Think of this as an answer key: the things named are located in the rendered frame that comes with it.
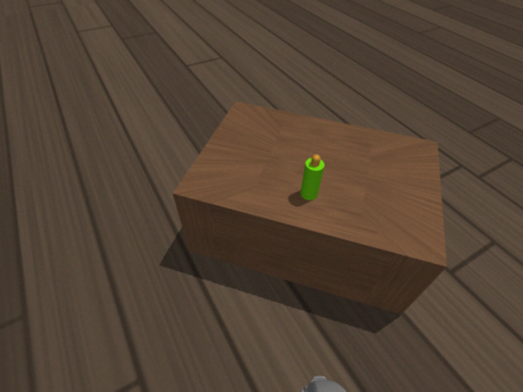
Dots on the bottle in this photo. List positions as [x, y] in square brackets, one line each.
[312, 177]

